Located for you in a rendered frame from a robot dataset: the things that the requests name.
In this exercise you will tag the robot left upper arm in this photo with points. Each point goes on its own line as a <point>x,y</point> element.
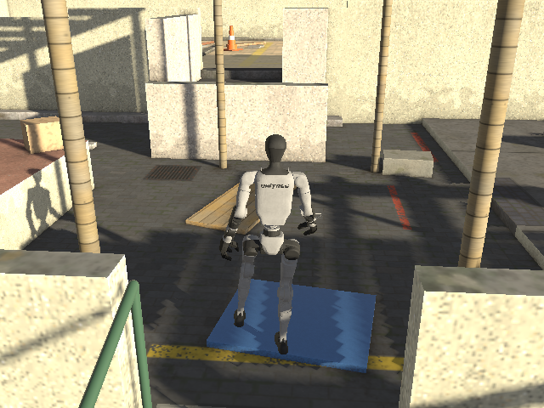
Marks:
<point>243,193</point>

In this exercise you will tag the robot left hand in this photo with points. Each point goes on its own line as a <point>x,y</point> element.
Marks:
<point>224,248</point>

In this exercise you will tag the robot left forearm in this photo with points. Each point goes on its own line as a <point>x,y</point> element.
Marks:
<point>232,227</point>

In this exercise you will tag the robot right upper arm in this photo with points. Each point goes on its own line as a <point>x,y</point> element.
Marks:
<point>300,180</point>

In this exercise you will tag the left robot shin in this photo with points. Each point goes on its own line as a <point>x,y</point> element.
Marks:
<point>243,290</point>

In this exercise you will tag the robot right hand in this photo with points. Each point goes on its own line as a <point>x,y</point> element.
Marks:
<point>308,232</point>

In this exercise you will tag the right robot foot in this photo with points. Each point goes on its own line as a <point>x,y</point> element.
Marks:
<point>282,347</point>

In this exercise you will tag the robot right forearm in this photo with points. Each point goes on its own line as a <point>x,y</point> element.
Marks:
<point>310,220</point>

